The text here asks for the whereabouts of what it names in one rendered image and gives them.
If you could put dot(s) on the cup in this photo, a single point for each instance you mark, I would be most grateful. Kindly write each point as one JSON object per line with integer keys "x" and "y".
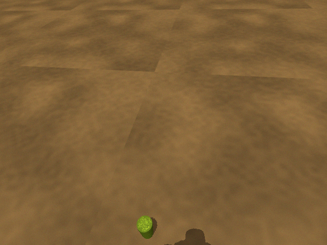
{"x": 145, "y": 226}

